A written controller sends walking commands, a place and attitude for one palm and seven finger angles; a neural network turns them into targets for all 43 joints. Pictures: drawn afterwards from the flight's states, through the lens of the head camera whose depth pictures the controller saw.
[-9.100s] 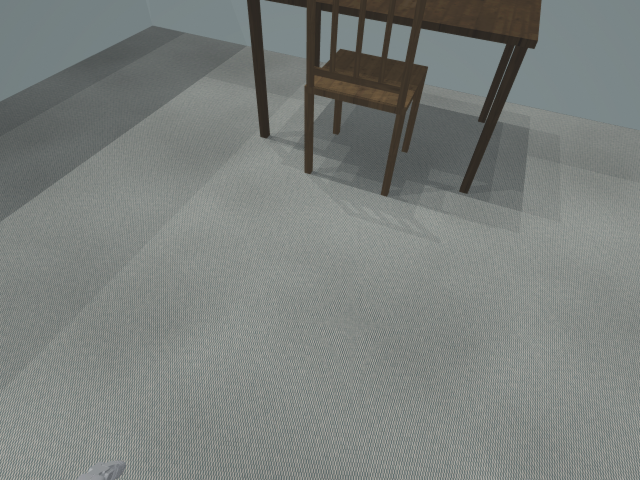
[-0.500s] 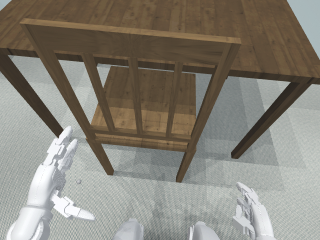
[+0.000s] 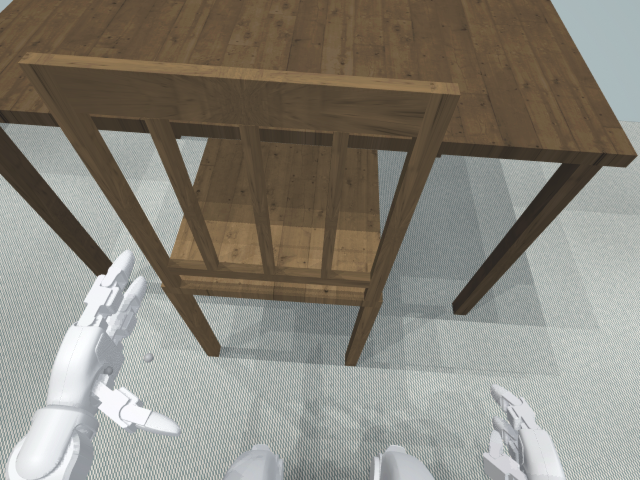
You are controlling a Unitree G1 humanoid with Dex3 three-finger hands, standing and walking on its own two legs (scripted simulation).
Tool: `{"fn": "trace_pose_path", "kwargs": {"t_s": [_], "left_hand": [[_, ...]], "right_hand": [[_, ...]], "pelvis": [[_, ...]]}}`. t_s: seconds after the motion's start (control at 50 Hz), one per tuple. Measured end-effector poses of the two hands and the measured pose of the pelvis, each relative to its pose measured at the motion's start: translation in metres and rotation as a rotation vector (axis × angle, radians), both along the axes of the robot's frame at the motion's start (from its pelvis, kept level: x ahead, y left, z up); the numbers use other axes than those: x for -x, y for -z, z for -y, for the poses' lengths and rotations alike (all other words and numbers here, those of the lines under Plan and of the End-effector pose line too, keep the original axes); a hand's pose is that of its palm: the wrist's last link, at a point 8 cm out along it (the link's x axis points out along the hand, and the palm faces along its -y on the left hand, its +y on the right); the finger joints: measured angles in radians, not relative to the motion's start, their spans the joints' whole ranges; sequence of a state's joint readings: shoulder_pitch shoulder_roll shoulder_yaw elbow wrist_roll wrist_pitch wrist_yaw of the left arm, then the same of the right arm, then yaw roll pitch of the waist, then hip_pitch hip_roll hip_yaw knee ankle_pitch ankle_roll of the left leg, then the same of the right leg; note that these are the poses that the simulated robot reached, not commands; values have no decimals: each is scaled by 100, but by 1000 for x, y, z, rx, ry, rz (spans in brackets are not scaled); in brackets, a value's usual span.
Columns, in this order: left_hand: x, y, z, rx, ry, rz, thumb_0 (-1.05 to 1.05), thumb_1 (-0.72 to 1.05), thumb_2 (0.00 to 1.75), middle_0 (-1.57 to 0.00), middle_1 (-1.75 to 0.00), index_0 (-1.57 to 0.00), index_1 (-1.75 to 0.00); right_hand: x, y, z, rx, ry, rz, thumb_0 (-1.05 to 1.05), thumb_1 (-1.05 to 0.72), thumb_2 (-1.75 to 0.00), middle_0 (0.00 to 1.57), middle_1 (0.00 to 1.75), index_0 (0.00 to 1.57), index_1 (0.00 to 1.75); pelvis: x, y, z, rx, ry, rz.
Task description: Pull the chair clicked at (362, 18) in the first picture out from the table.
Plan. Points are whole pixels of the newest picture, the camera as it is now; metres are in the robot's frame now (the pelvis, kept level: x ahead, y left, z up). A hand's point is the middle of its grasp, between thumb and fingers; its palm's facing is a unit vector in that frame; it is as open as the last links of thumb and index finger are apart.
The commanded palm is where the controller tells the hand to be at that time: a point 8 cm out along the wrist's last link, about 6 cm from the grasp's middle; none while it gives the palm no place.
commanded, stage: raise the hand toward the chair's back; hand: left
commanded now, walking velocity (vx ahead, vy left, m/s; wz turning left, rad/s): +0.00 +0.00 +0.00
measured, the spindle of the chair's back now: (261, 213) +0.46 +0.11 +0.01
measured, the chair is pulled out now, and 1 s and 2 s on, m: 0.00 0.00 0.00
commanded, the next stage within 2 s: aim the fingers beside a spindle in 0.18 s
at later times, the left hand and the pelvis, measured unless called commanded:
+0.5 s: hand (170, 357) +0.25 +0.18 +0.03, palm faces -0.04 -1.00 -0.04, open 17.0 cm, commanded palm +0.23 +0.24 +0.03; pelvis +0.00 +0.00 -0.01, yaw +0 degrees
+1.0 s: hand (219, 337) +0.28 +0.14 +0.01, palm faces -0.07 -1.00 -0.03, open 16.9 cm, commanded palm +0.26 +0.20 +0.01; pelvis -0.01 -0.01 -0.02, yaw +0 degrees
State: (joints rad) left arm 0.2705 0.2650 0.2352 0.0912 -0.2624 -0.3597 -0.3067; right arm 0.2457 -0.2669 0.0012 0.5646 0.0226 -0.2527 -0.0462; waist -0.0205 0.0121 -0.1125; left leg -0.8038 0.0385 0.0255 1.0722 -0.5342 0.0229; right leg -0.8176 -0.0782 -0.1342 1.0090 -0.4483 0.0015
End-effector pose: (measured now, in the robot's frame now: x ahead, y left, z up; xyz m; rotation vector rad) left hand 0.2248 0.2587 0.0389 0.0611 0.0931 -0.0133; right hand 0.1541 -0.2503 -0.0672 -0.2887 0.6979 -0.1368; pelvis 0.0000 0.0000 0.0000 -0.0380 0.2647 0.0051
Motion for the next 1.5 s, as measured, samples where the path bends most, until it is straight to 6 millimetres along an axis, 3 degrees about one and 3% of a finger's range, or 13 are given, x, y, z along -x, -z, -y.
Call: {"fn": "trace_pose_path", "kwargs": {"t_s": [0.36,0.58,0.78,0.96,1.5], "left_hand": [[1,0,4,0,1,1,-2,-50,30,-7,-8,-6,-8],[-7,9,31,20,40,16,-2,-50,30,-6,-8,-6,-8],[-20,17,40,16,34,30,-2,-50,30,-7,-8,-6,-8],[-34,24,63,27,64,30,-2,-50,30,-6,-8,-6,-8],[-62,43,105,33,66,50,-2,-50,30,-7,-8,-6,-8]], "right_hand": [[-12,5,-10,-33,-34,19,1,-90,-90,21,30,20,30],[-10,10,-7,-28,-35,16,1,-90,-90,20,30,20,30],[-2,22,-6,-35,-32,-15,1,-90,-90,20,30,20,30],[4,32,-5,-47,-24,-47,1,-90,-90,20,30,20,30],[8,58,3,-73,-12,-122,1,-90,-90,20,30,20,30]], "pelvis": [[0,1,2,-3,-3,-4],[3,8,3,-7,-2,-19],[7,14,5,-8,0,-38],[8,18,6,-16,5,-54],[11,32,13,-30,9,-94]]}}
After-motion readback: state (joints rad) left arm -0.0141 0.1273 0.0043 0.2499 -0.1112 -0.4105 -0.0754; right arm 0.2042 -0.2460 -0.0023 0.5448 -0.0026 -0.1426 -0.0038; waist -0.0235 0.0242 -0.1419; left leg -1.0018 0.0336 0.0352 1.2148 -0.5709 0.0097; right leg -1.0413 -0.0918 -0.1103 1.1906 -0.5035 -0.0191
